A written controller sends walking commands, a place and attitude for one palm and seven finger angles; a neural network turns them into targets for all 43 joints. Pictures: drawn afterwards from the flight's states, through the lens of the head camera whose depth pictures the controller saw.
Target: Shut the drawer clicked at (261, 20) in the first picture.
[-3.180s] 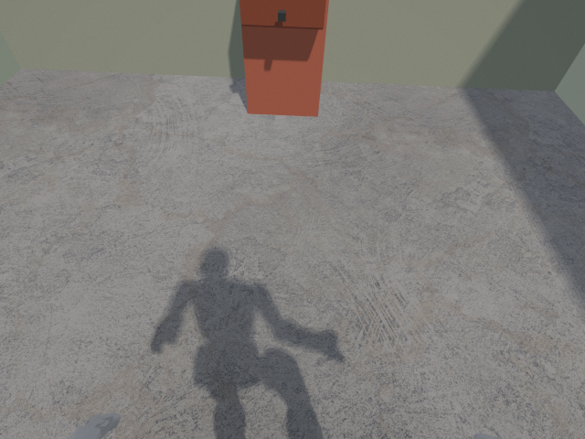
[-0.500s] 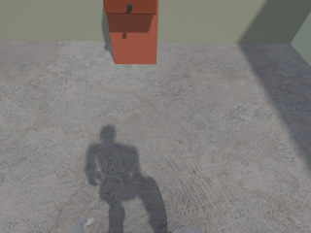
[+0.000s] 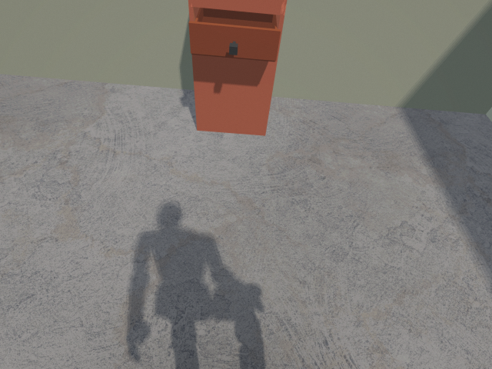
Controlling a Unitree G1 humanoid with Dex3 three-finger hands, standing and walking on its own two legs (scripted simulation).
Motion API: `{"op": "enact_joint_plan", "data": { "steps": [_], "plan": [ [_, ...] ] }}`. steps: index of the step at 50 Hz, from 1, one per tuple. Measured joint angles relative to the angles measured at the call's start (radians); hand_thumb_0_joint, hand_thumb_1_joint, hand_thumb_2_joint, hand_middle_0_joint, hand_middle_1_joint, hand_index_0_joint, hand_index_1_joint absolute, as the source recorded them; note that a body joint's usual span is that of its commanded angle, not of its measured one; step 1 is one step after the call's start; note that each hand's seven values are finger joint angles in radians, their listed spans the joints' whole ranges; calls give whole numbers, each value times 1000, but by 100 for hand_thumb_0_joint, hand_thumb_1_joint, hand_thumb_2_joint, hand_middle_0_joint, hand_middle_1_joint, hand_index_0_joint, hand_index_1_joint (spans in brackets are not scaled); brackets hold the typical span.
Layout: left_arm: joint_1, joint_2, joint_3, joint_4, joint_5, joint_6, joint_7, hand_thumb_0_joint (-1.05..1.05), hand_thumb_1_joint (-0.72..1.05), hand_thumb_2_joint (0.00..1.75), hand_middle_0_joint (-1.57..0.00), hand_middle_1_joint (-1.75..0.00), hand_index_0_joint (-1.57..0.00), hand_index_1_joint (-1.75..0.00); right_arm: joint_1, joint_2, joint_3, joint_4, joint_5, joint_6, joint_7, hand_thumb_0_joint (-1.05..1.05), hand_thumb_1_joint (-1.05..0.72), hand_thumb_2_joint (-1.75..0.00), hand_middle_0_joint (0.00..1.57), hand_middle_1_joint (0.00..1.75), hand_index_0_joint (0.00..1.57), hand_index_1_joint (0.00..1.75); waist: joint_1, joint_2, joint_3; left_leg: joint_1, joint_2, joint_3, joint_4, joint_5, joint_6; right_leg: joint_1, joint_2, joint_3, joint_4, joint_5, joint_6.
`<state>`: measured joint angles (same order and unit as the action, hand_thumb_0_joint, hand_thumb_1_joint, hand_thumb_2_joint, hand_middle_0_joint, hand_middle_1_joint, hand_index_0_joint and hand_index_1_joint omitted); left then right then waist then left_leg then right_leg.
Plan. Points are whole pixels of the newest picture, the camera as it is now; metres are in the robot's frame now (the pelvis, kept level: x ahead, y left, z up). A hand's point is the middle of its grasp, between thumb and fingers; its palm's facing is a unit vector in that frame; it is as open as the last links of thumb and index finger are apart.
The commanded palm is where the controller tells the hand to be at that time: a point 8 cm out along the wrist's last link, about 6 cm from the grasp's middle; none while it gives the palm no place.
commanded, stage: walk to a spot facing it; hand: left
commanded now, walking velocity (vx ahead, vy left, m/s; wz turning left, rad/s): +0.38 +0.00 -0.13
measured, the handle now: (233, 47) +1.33 +0.16 -0.12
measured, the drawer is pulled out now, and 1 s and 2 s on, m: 0.16 0.16 0.16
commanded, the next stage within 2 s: take the last steps up to it in 1.22 s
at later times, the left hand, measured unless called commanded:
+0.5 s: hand (211, 275) +0.33 +0.10 -0.16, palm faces -0.05 -0.98 -0.21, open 7.3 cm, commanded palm none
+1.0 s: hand (201, 287) +0.31 +0.12 -0.18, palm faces +0.16 -0.98 -0.11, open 7.3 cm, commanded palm none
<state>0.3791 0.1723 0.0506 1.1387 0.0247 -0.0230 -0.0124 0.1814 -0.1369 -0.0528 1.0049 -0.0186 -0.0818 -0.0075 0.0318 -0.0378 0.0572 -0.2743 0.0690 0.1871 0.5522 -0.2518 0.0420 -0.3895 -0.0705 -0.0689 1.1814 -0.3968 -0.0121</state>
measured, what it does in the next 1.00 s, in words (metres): walks ahead: right foot, then left foot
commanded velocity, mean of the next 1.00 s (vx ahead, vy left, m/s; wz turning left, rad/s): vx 0.38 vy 0.00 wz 0.05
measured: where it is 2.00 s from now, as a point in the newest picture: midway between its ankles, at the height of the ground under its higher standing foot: (255, 246)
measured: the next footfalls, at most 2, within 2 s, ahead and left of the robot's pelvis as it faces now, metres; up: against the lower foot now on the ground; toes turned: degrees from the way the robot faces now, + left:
right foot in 0.38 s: +0.30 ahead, -0.16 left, +0.00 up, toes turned -13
left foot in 0.94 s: +0.53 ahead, +0.07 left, +0.00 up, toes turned +11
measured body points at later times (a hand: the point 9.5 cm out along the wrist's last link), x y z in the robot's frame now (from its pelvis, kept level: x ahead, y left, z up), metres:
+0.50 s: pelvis +0.21 -0.07 -0.01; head +0.23 -0.10 +0.44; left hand +0.33 +0.15 -0.14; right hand +0.11 -0.27 -0.17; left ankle +0.11 +0.08 -0.64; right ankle +0.26 -0.15 -0.73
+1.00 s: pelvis +0.43 -0.02 -0.02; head +0.46 +0.00 +0.43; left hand +0.30 +0.17 -0.17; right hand +0.56 -0.25 -0.15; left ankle +0.49 +0.06 -0.73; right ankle +0.28 -0.15 -0.68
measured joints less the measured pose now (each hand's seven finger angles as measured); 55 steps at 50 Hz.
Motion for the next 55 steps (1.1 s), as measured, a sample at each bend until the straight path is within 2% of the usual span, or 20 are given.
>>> {"op": "enact_joint_plan", "data": {
  "steps": [4, 8, 13, 18, 19, 20, 22, 24, 26, 30, 34, 38, 42, 45, 47, 48, 50, 51, 53, 55],
  "plan": [
    [-55, 6, 11, -38, 7, 10, -2, 1, 91, 90, -20, -30, -20, -30, 75, -23, -6, 41, 0, -1, -14, -2, -96, -90, 20, 30, 21, 30, -12, -2, -13, 101, -24, 22, -124, 15, 3, -132, -36, 14, -2, 126, 17],
    [-116, 13, 17, -75, 9, 20, -6, 1, 91, 90, -20, -30, -20, -30, 156, -21, 0, 93, 1, 8, -14, -1, -95, -90, 20, 30, 20, 30, -20, -4, -25, 185, -39, 37, -207, 9, -7, -192, -66, 15, -109, 202, 36],
    [-194, 12, 13, -97, 5, 26, -13, 1, 91, 90, -20, -30, -20, -30, 233, -2, 5, 136, -5, 15, -8, 0, -93, -90, 20, 30, 20, 30, -53, 8, -17, 272, -37, 54, -247, -33, -38, -165, -73, -16, -355, 225, 36],
    [-256, 6, 7, -118, 5, 7, -16, 1, 91, 90, -20, -30, -20, -30, 290, 10, 8, 166, -12, 25, -2, 0, -92, -90, 20, 30, 20, 30, -91, 38, 1, 323, 1, 70, -177, -141, -93, -67, -28, -59, -562, 197, 1],
    [-263, 6, 5, -124, 6, -6, -17, 1, 91, 90, -20, -30, -20, -30, 302, 13, 8, 173, -9, 28, 1, 0, -91, -90, 20, 30, 20, 30, -91, 45, 3, 313, 19, 67, -113, -182, -100, -36, -13, -68, -600, 230, -15],
    [-274, 2, 6, -127, 9, -24, -14, 1, 91, 90, -20, -30, -20, -30, 302, 15, 9, 183, -5, 35, 4, 0, -91, -90, 20, 30, 20, 30, -88, 59, 12, 273, 49, 54, 6, -217, -89, -34, -2, -79, -573, 244, -33],
    [-279, -5, 4, -133, 1, -47, -8, 1, 91, 90, -20, -30, -20, -30, 281, 17, 12, 188, 3, 54, 9, 1, -91, -90, 20, 30, 20, 30, -85, 64, 27, 138, 52, -44, 338, -245, -62, -17, 4, -94, -520, 176, -53],
    [-261, -15, 1, -129, -5, -53, -1, 0, 91, 90, -20, -30, -20, -30, 249, 13, 7, 182, 5, 62, 11, 1, -91, -90, 20, 30, 20, 30, -74, 62, 24, 9, 43, -95, 575, -188, -46, 36, 9, -102, -546, 139, -57],
    [-229, -25, 6, -120, -15, -57, 11, 0, 92, 90, -20, -30, -21, -30, 206, 2, -1, 162, 1, 65, 9, 1, -91, -90, 20, 30, 20, 30, -65, 64, 11, -99, 50, -116, 659, -105, -42, 93, 20, -108, -611, 148, -50],
    [-160, -8, 11, -94, -9, -65, 25, -2, 96, 90, -20, -30, -21, -30, 121, -22, -14, 102, -7, 65, 9, 1, -91, -90, 20, 30, 20, 30, -56, 72, -23, -253, 70, -133, 624, 13, -57, 193, 43, -125, -732, 161, -53],
    [-83, -14, -3, -55, -4, -63, 22, -1, 95, 90, -20, -30, -20, -30, 49, -42, -23, 58, -9, 69, 18, 1, -92, -90, 19, 30, 20, 30, -47, 77, -47, -329, 81, -131, 529, 91, -74, 275, 58, -141, -809, 151, -45],
    [-15, -32, -18, -25, -2, -64, 21, 0, 93, 90, -20, -30, -20, -30, -8, -51, -21, 33, -6, 75, 31, 0, -92, -90, 19, 30, 20, 30, -24, 71, -44, -336, 81, -114, 379, 129, -77, 348, 66, -161, -850, 120, -28],
    [36, -46, -28, -1, 1, -60, 22, 0, 92, 90, -20, -30, -20, -30, -56, -51, -11, 17, -5, 77, 42, 0, -92, -90, 19, 30, 20, 30, 10, 57, -18, -286, 64, -89, 213, 115, -56, 412, 61, -184, -861, 71, 2],
    [71, -48, -28, 17, 3, -52, 21, 0, 91, 90, -20, -30, -20, -30, -82, -44, -4, 4, -5, 70, 45, 1, -92, -90, 19, 30, 20, 30, 32, 36, 3, -220, 35, -64, 123, 63, -28, 445, 37, -195, -826, 10, 34],
    [97, -51, -28, 31, 0, -45, 19, 1, 91, 90, -20, -30, -20, -30, -87, -42, 2, -11, -10, 49, 41, 0, -91, -90, 19, 30, 20, 30, 31, 24, 12, -151, 6, -49, 50, 78, 2, 422, 0, -191, -700, -63, 49],
    [93, -51, -27, 38, -5, -35, 15, 1, 91, 90, -20, -30, -20, -30, -90, -39, 1, -16, -14, 35, 36, 0, -91, -90, 19, 30, 20, 30, 25, 17, 23, -154, -7, -43, 81, 71, 17, 369, -25, -168, -553, -78, 41],
    [70, -45, -26, 38, -9, -16, 9, 1, 91, 90, -20, -30, -21, -30, -83, -31, 5, -19, -8, 20, 24, 0, -91, -90, 19, 30, 20, 30, 21, 11, 44, -130, -23, -32, 117, 13, 36, 228, -29, -69, -219, -95, 19],
    [54, -39, -23, 34, -10, -12, 7, 1, 91, 90, -20, -30, -21, -30, -72, -26, 7, -15, -5, 18, 19, 0, -91, -90, 20, 30, 20, 30, 18, 10, 45, -105, -31, -26, 102, -3, 39, 160, -27, -38, -97, -76, 12],
    [16, -24, -14, 20, -7, -8, 5, 1, 91, 90, -20, -30, -20, -30, -41, -13, 12, 2, -3, 17, 9, 0, -91, -90, 20, 30, 20, 30, 11, 6, 40, -44, -45, -15, 39, 0, 29, 42, -35, -7, 30, -6, 9],
    [-24, -11, -3, -6, -2, -5, 6, 1, 91, 90, -20, -30, -20, -30, -8, -15, -6, 11, 7, 6, -13, -1, -94, -90, 20, 30, 21, 30, 2, 1, 31, 17, -61, -5, -33, 11, 34, -49, -48, 11, 45, 54, 13]
  ]
}}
